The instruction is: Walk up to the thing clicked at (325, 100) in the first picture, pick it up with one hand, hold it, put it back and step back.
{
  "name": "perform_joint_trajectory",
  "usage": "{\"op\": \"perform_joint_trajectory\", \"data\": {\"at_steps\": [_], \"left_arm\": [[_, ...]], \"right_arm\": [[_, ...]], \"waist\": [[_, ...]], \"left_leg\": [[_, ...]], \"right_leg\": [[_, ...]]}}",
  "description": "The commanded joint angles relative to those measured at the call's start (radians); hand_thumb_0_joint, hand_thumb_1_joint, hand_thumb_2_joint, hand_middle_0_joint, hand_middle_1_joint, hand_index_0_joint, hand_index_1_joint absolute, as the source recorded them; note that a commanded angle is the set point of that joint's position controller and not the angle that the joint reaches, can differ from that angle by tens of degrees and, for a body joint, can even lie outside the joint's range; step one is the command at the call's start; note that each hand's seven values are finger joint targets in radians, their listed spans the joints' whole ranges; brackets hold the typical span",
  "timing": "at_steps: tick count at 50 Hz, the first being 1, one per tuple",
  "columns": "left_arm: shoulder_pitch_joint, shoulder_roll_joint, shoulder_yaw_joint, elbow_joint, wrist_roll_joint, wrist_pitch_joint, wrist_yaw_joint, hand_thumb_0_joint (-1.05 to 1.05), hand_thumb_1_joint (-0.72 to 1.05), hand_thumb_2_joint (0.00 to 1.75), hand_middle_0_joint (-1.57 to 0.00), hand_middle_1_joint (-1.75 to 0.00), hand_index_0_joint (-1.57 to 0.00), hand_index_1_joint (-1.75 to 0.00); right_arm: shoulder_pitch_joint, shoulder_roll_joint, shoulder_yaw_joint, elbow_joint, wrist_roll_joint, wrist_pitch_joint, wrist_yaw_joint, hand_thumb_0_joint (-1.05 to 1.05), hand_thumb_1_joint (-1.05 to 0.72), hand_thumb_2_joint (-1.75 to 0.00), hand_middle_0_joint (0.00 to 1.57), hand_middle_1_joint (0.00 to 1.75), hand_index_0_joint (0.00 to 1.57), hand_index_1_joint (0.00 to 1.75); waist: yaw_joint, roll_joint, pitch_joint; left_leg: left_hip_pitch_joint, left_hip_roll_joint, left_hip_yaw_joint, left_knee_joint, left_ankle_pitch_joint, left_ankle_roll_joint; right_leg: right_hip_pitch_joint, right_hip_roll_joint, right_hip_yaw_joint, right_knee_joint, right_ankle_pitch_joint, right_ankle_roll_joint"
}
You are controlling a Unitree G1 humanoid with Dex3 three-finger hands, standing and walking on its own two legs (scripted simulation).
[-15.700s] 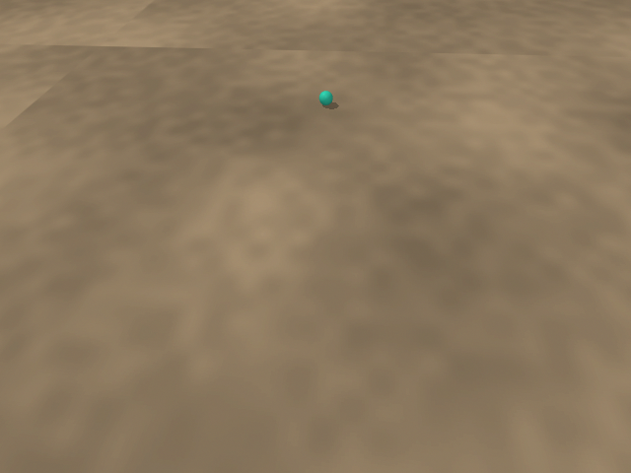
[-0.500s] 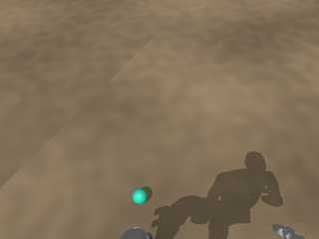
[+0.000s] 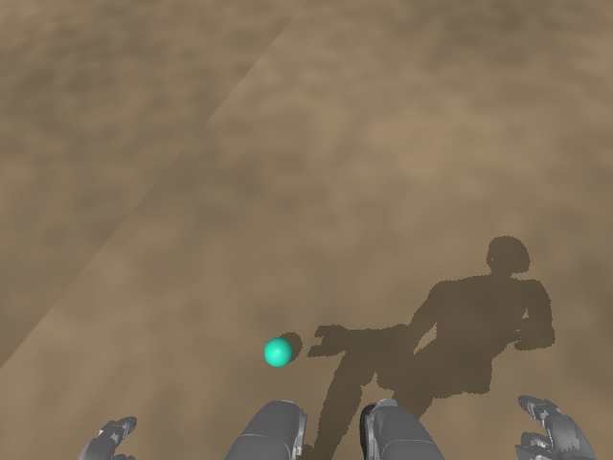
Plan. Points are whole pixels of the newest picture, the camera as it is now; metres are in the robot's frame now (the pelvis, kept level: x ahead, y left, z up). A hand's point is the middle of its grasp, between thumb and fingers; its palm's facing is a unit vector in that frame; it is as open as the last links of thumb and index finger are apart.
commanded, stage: walk up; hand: left
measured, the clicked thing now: (278, 352) +0.38 +0.18 -0.71
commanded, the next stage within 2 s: stand in 1.32 s
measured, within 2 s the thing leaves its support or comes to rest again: neither
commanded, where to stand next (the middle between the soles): +0.02 -0.01 m, yaw -1 degrees
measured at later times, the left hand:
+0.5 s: hand out of the picture -0.05 +0.27 -0.14, palm faces -0.07 -0.93 -0.35, open 7.4 cm
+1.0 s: hand out of the picture -0.01 +0.30 -0.14, palm faces +0.03 -0.90 -0.44, open 7.4 cm
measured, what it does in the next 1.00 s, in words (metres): steps on the spot: left foot, then right foot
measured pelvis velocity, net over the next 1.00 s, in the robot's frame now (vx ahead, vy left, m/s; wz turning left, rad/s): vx -0.04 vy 0.01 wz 0.04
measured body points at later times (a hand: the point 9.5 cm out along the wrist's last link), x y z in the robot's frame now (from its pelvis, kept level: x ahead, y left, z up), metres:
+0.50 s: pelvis -0.08 -0.02 +0.02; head -0.07 +0.00 +0.46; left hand -0.04 +0.31 -0.11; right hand -0.02 -0.36 -0.07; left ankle -0.09 +0.13 -0.71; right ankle -0.10 -0.16 -0.69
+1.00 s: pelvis -0.04 +0.01 +0.00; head +0.00 +0.01 +0.44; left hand -0.01 +0.35 -0.11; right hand +0.05 -0.29 -0.13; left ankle +0.06 +0.14 -0.72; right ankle -0.09 -0.15 -0.71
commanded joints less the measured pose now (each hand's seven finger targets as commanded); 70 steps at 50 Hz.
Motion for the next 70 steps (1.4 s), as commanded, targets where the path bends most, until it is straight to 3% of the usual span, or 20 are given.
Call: {"op": "perform_joint_trajectory", "data": {"at_steps": [1,8,10,12,14,16,18,22,25,28,30,34,45,48,49,51,55,65,67,70], "left_arm": [[0.010,0.215,0.090,-0.111,0.018,0.006,0.022,0.00,0.90,0.90,-0.20,-0.30,-0.20,-0.30],[0.025,0.212,0.105,-0.115,0.009,0.079,-0.023,0.00,0.90,0.90,-0.20,-0.30,-0.20,-0.30],[0.042,0.153,0.091,-0.100,-0.010,0.076,-0.023,0.00,0.90,0.90,-0.20,-0.30,-0.20,-0.30],[-0.100,0.283,0.140,-0.108,0.018,0.070,-0.012,0.00,0.90,0.90,-0.20,-0.30,-0.20,-0.30],[0.010,0.233,0.136,-0.039,-0.013,0.061,-0.031,0.00,0.90,0.90,-0.20,-0.30,-0.20,-0.30],[0.079,0.208,0.122,0.000,-0.021,0.048,-0.044,0.00,0.90,0.90,-0.20,-0.30,-0.20,-0.30],[0.062,0.259,0.123,-0.002,-0.021,-0.002,-0.066,0.00,0.90,0.90,-0.20,-0.30,-0.20,-0.30],[0.017,0.260,0.114,0.027,-0.013,-0.062,-0.055,0.00,0.90,0.90,-0.20,-0.30,-0.20,-0.30],[0.187,0.225,0.109,0.099,-0.009,-0.093,-0.040,0.00,0.90,0.90,-0.20,-0.30,-0.20,-0.30],[0.391,0.365,0.145,0.141,0.003,-0.120,-0.009,0.00,0.90,0.90,-0.20,-0.30,-0.20,-0.30],[0.254,0.411,0.145,0.091,0.001,-0.116,-0.010,0.00,0.90,0.90,-0.20,-0.30,-0.20,-0.30],[0.201,0.316,0.117,0.078,-0.029,-0.139,0.000,0.00,0.90,0.90,-0.20,-0.30,-0.20,-0.30],[0.120,0.267,0.086,0.029,-0.036,-0.093,0.023,0.00,0.90,0.90,-0.20,-0.30,-0.20,-0.30],[0.169,0.210,0.063,0.032,-0.050,-0.066,0.029,0.00,0.90,0.90,-0.20,-0.30,-0.20,-0.30],[0.228,0.166,0.054,0.033,-0.064,-0.063,0.031,0.00,0.90,0.90,-0.20,-0.30,-0.20,-0.30],[0.251,0.220,0.055,0.086,-0.058,-0.027,0.048,0.00,0.90,0.90,-0.20,-0.30,-0.20,-0.30],[0.235,0.234,0.076,0.137,-0.038,-0.013,0.012,0.00,0.90,0.90,-0.20,-0.30,-0.20,-0.30],[0.321,0.210,0.127,0.168,0.022,0.009,-0.039,0.00,0.90,0.90,-0.20,-0.30,-0.20,-0.30],[0.200,0.268,0.089,0.155,0.015,-0.046,-0.020,0.00,0.90,0.90,-0.20,-0.30,-0.20,-0.30],[-0.006,0.251,0.082,0.122,0.010,-0.073,-0.008,0.00,0.90,0.90,-0.20,-0.30,-0.20,-0.30]], "right_arm": [[0.186,-0.198,-0.066,-0.029,0.004,-0.030,-0.032,0.00,-0.90,-0.90,0.20,0.30,0.20,0.30],[0.274,-0.181,-0.062,0.063,-0.048,-0.092,-0.067,0.00,-0.90,-0.90,0.20,0.30,0.20,0.30],[0.160,-0.345,-0.096,0.011,-0.091,-0.093,-0.057,0.00,-0.90,-0.90,0.20,0.30,0.20,0.30],[0.058,-0.419,-0.125,-0.018,-0.063,-0.114,-0.069,0.00,-0.90,-0.90,0.20,0.30,0.20,0.30],[0.032,-0.290,-0.082,0.007,-0.078,-0.121,-0.072,0.00,-0.90,-0.90,0.20,0.30,0.20,0.30],[0.132,-0.244,-0.074,0.028,-0.069,-0.143,-0.051,0.00,-0.90,-0.90,0.20,0.30,0.20,0.30],[0.161,-0.289,-0.103,0.007,-0.070,-0.134,0.001,0.00,-0.90,-0.90,0.20,0.30,0.20,0.30],[0.215,-0.287,-0.103,-0.005,-0.090,-0.097,0.037,0.00,-0.90,-0.90,0.20,0.30,0.20,0.30],[0.158,-0.284,-0.097,-0.028,-0.076,-0.082,0.049,0.00,-0.90,-0.90,0.20,0.30,0.20,0.30],[0.148,-0.124,-0.042,-0.097,-0.053,-0.078,0.048,0.00,-0.90,-0.90,0.20,0.30,0.20,0.30],[0.088,-0.260,-0.088,-0.094,-0.046,-0.083,0.043,0.00,-0.90,-0.90,0.20,0.30,0.20,0.30],[0.244,-0.245,-0.096,0.004,-0.039,-0.078,0.070,0.00,-0.90,-0.90,0.20,0.30,0.20,0.30],[0.144,-0.159,-0.070,0.026,-0.030,-0.072,0.053,0.00,-0.90,-0.90,0.20,0.30,0.20,0.30],[0.248,-0.232,-0.090,0.071,-0.044,-0.085,0.028,0.00,-0.90,-0.90,0.20,0.30,0.20,0.30],[0.262,-0.298,-0.106,0.060,-0.059,-0.095,0.021,0.00,-0.90,-0.90,0.20,0.30,0.20,0.30],[0.153,-0.298,-0.102,0.032,-0.029,-0.087,0.016,0.00,-0.90,-0.90,0.20,0.30,0.20,0.30],[0.038,-0.250,-0.088,0.010,-0.048,-0.082,0.006,0.00,-0.90,-0.90,0.20,0.30,0.20,0.30],[0.043,-0.284,-0.100,0.016,-0.057,-0.081,-0.024,0.00,-0.90,-0.90,0.20,0.30,0.20,0.30],[-0.032,-0.076,-0.050,0.002,-0.036,-0.072,-0.003,0.00,-0.90,-0.90,0.20,0.30,0.20,0.30],[0.026,-0.182,-0.081,0.080,-0.042,-0.087,0.014,0.00,-0.90,-0.90,0.20,0.30,0.20,0.30]], "waist": [[-0.008,-0.154,-0.435],[-0.001,-0.202,-0.352],[0.011,0.159,-0.251],[-0.036,0.203,-0.143],[0.037,0.048,-0.166],[0.007,0.108,-0.244],[-0.079,0.296,-0.268],[-0.125,0.294,-0.152],[-0.017,0.198,-0.154],[0.055,-0.214,-0.177],[0.033,-0.101,-0.062],[-0.043,-0.149,-0.078],[-0.017,-0.255,-0.152],[-0.076,0.018,-0.253],[-0.066,0.212,-0.315],[-0.034,0.191,-0.380],[-0.006,0.175,-0.285],[0.034,0.137,-0.286],[0.008,-0.165,-0.207],[-0.059,-0.031,-0.120]], "left_leg": [[-0.004,-0.005,0.006,-0.001,0.037,-0.032],[0.254,0.054,0.135,-0.915,0.432,-0.019],[0.312,0.463,-0.439,-0.899,0.404,0.142],[0.021,0.655,-0.575,-0.978,0.460,0.345],[0.181,0.346,-0.156,-0.823,0.667,0.194],[0.334,0.265,-0.088,-0.881,0.303,0.113],[0.469,0.270,-0.174,-0.981,-0.120,0.158],[0.374,0.297,-0.138,-0.968,-0.070,0.221],[0.245,0.257,-0.035,-0.781,0.079,0.186],[-0.293,0.047,0.022,-0.159,0.031,0.048],[-0.258,0.145,-0.125,-0.184,0.114,0.038],[-0.145,0.120,-0.101,-0.241,0.318,0.002],[0.233,0.114,0.102,-0.608,0.501,0.002],[0.426,0.150,0.045,-0.763,0.784,0.049],[0.468,0.352,-0.238,-0.771,0.997,0.129],[0.316,0.479,-0.449,-0.879,0.602,0.280],[0.159,0.325,-0.207,-0.909,0.084,0.159],[0.042,0.345,-0.150,-0.836,0.108,0.130],[-0.081,0.093,0.060,-0.514,0.085,-0.004],[0.159,0.144,-0.025,-0.461,0.239,0.021]], "right_leg": [[0.383,-0.197,0.181,-0.144,0.554,-0.209],[0.309,-0.113,0.126,-0.018,0.191,-0.100],[-0.188,0.066,0.048,0.274,-0.342,0.025],[-0.046,-0.015,0.252,0.578,-0.338,0.038],[-0.104,0.093,0.261,0.592,-0.210,0.033],[-0.106,0.090,0.180,0.448,-0.118,0.022],[-0.140,0.069,0.035,0.316,-0.184,0.069],[-0.020,0.038,-0.037,0.019,-0.319,0.090],[0.264,0.055,-0.112,-0.309,-0.176,0.039],[0.614,-0.314,0.575,-0.487,-0.211,-0.036],[0.355,-0.424,0.681,-0.581,-0.575,-0.179],[0.361,-0.224,0.219,-0.498,-0.110,-0.065],[0.195,-0.184,-0.032,-0.187,0.524,-0.078],[0.158,-0.081,-0.026,0.159,0.219,-0.012],[0.071,0.048,-0.011,0.354,-0.152,0.028],[0.132,0.009,0.085,0.457,-0.416,0.010],[0.115,-0.006,0.068,0.345,-0.304,0.002],[0.295,0.010,-0.037,-0.119,-0.202,-0.024],[0.183,-0.306,0.531,-0.524,-0.569,-0.051],[-0.011,-0.235,0.372,-0.458,-0.466,-0.097]]}}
